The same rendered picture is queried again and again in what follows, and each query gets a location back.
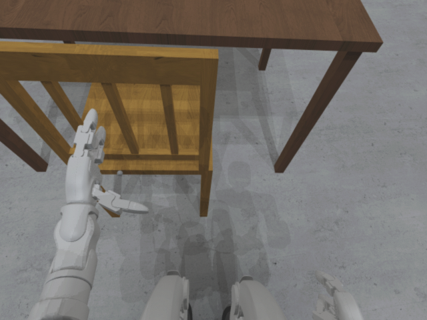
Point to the chair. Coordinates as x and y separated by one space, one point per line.
155 103

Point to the table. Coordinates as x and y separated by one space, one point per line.
324 25

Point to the left robot forearm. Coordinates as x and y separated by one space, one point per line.
70 278

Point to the robot right hand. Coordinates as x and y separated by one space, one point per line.
342 307

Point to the robot right thigh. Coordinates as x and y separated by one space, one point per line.
252 301

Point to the right robot shin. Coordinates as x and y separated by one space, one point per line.
246 277

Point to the robot left hand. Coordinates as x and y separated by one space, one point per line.
82 171

